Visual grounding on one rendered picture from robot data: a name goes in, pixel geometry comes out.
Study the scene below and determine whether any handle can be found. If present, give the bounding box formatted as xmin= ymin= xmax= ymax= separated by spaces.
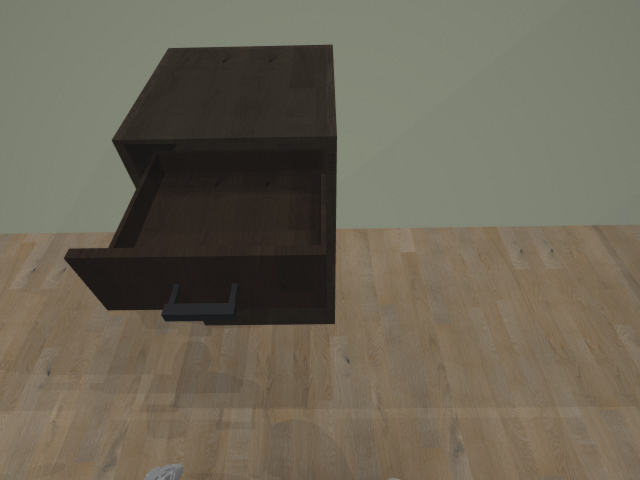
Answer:
xmin=161 ymin=283 xmax=239 ymax=321

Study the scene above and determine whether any cabinet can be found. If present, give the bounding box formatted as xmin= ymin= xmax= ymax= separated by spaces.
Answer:
xmin=112 ymin=45 xmax=337 ymax=325

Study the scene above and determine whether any drawer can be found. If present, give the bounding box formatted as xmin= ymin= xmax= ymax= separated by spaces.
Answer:
xmin=64 ymin=148 xmax=327 ymax=310

